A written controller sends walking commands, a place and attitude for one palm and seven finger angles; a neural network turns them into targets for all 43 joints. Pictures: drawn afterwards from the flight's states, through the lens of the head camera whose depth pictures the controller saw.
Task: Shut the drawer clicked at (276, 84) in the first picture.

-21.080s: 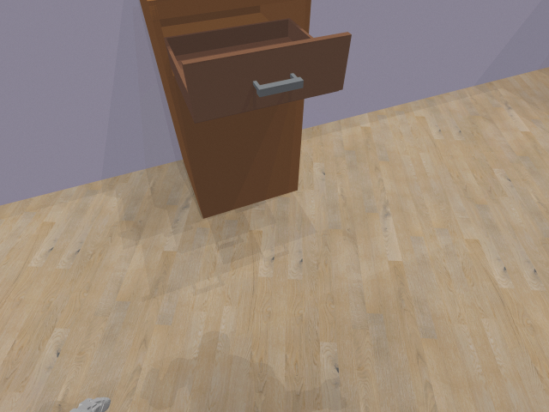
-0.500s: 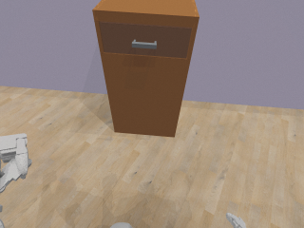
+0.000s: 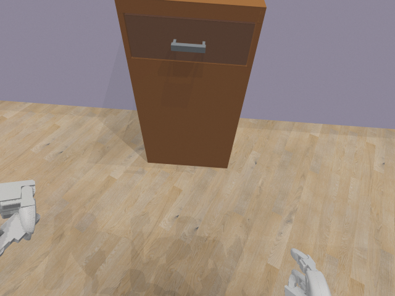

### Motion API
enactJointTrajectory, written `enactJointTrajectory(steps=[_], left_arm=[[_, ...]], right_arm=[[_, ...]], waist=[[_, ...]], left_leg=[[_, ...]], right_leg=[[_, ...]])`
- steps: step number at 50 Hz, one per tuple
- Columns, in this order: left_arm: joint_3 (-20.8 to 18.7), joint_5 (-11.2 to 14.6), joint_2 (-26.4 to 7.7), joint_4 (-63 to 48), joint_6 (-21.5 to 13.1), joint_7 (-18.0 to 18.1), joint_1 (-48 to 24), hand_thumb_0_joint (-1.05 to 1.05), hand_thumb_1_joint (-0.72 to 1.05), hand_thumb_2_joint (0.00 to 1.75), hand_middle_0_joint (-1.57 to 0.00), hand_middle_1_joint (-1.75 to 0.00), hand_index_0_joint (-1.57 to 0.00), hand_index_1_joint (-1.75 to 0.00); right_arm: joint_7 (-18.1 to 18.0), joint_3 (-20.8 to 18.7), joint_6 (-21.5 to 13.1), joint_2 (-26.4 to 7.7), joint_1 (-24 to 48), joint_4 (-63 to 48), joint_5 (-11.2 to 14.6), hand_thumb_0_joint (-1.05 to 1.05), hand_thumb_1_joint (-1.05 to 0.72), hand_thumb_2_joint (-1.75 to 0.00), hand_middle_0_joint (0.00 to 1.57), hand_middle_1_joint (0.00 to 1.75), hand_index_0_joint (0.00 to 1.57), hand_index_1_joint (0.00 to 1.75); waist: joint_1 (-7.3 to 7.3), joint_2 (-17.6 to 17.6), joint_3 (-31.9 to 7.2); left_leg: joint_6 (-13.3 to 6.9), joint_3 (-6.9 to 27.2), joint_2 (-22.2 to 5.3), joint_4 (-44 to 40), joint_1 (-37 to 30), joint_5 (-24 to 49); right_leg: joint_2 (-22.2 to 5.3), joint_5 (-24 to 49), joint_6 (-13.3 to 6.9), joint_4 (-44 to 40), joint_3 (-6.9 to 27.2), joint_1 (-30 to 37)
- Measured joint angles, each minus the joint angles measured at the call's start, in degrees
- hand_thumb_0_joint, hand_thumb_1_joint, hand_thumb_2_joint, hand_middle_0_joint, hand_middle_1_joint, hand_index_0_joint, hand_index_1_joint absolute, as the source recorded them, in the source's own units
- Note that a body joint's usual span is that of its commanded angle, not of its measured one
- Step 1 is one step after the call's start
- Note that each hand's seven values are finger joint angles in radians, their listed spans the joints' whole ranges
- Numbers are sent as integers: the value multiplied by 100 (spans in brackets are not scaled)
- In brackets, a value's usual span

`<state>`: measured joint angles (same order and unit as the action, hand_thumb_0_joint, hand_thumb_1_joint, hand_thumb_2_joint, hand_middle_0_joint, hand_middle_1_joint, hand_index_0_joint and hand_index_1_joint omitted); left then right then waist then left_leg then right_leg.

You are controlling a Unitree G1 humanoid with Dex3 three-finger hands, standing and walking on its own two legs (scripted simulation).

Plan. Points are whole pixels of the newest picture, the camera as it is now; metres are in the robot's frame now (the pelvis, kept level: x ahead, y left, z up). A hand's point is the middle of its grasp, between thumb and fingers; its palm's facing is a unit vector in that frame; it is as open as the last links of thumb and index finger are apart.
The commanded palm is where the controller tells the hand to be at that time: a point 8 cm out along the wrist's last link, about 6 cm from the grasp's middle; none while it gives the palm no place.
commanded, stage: stop stepping back and stand still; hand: left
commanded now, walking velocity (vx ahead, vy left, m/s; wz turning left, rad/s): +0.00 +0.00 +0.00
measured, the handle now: (188, 45) +0.91 +0.10 +0.04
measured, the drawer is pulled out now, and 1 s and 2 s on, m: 0.00 0.00 0.00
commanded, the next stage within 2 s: let the arm hang, fingers relaxed in 0.16 s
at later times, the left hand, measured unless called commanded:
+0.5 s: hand out of the picture +0.09 +0.21 -0.14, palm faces +0.00 -0.96 -0.28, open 3.1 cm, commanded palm none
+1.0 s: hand out of the picture -0.03 +0.19 -0.17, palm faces +0.03 -0.97 -0.24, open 6.8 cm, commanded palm none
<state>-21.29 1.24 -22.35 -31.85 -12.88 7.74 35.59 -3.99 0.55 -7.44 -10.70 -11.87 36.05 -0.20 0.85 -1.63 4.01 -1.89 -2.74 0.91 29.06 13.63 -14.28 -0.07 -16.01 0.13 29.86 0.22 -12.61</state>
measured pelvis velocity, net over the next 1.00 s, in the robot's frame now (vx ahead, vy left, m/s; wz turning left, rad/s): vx -0.02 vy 0.00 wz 0.02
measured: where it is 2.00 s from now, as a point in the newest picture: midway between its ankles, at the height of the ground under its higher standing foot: outside the picture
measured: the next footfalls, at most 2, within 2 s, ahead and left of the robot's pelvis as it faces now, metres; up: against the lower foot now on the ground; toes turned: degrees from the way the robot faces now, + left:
none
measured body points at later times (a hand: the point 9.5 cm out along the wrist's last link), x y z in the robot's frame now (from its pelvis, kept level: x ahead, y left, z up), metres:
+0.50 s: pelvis -0.02 +0.00 +0.00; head +0.00 +0.00 +0.44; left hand +0.09 +0.26 -0.12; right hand +0.11 -0.26 -0.13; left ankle +0.01 +0.10 -0.74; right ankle +0.00 -0.12 -0.74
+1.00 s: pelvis -0.02 +0.00 +0.01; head +0.00 -0.02 +0.46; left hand -0.03 +0.24 -0.15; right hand -0.02 -0.23 -0.16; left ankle +0.01 +0.10 -0.74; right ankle +0.00 -0.12 -0.74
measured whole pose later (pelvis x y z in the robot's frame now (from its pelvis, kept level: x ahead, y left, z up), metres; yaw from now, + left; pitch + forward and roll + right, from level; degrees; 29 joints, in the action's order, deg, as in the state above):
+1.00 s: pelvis -0.02 +0.00 +0.01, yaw +1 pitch -1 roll +0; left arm -0.5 -0.3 -10.5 66.6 0.3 1.3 14.5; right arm -1.7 -0.9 0.9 -9.5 -15.1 65.1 -1.2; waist -0.3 2.1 3.0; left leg -1.5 -1.5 0.4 24.7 13.3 -10.2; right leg 0.5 -11.5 -0.6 23.9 -1.1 -11.2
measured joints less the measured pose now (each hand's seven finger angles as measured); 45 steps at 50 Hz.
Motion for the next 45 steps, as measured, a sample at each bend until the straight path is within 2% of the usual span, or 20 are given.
enactJointTrajectory(steps=[7,13,14,15,17,19,22,26,28,29,34,45], left_arm=[[-47,52,-62,-85,-86,-31,69,2,89,90,-140,-160,-141,-160],[36,73,27,29,-69,-44,120,2,89,90,-140,-160,-141,-160],[174,-7,-7,368,-131,-130,-63,2,89,90,-140,-160,-141,-160],[425,-80,-48,964,-33,-281,-402,1,90,90,-140,-160,-140,-160],[957,-182,18,2527,464,-518,-1135,1,90,90,-139,-158,-139,-158],[1342,-247,219,4183,984,-629,-1711,0,90,90,-136,-156,-137,-156],[1735,-285,524,6170,1454,-694,-2146,1,91,90,-129,-149,-129,-149],[2133,-248,970,7793,1621,-736,-2196,1,91,90,-116,-136,-117,-136],[2185,-312,1087,8331,1608,-611,-2127,2,91,90,-109,-131,-110,-129],[2073,-213,1083,8526,1571,-561,-2095,2,91,90,-105,-128,-106,-126],[2039,-178,922,9239,1450,-672,-1903,2,91,90,-87,-108,-87,-107],[2075,-153,1043,9896,1360,-658,-1906,1,91,90,-45,-58,-45,-58]], right_arm=[[50,31,-11,10,161,-140,16,1,-90,-90,20,30,20,30],[-8,1,72,-40,196,-160,15,1,-90,-90,20,30,20,30],[91,-44,-39,-113,209,-24,25,1,-90,-90,20,30,20,30],[219,-93,-41,-239,253,155,46,1,-90,-90,20,30,20,30],[383,-142,185,-486,397,526,31,1,-90,-90,20,30,20,30],[439,-145,420,-615,524,823,-27,1,-90,-90,20,30,20,30],[454,-124,625,-599,553,1101,-97,1,-90,-90,20,30,20,30],[409,-86,779,-460,352,1469,-143,1,-91,-90,20,30,20,30],[378,-70,836,-368,192,1709,-137,1,-91,-90,20,30,20,30],[360,-68,858,-315,94,1836,-135,1,-91,-90,20,30,20,30],[301,-101,959,-136,-292,2407,-127,1,-91,-90,20,30,20,30],[235,-141,869,43,-437,2889,-87,1,-91,-90,20,30,20,30]], waist=[[-69,128,-4],[-23,176,-103],[-15,232,-175],[16,318,-252],[47,490,-402],[0,571,-462],[-127,465,-376],[-219,202,-166],[-203,103,-83],[-173,68,-55],[-53,125,32],[-93,364,0]], left_leg=[[21,42,-90,-91,18,50],[17,10,-112,-168,35,95],[11,47,-100,-90,152,93],[-1,91,-70,35,287,68],[-40,133,2,268,496,-4],[-74,133,54,415,585,-59],[-69,100,73,445,546,-59],[-27,93,31,237,384,62],[-2,121,-11,111,325,139],[14,147,-32,54,309,177],[53,230,-91,-134,240,293],[34,148,-56,-389,16,394]], right_leg=[[91,209,-17,-384,-40,118],[113,290,-13,-501,-5,105],[100,282,-10,-437,-50,14],[69,234,-2,-309,-99,-102],[-6,90,24,-3,-149,-319],[-60,-27,42,236,-152,-443],[-83,-73,39,372,-119,-462],[-37,56,4,174,-107,-317],[9,163,-25,-18,-134,-224],[32,217,-43,-117,-158,-183],[101,415,-93,-495,-236,-10],[65,473,-74,-619,-155,129]])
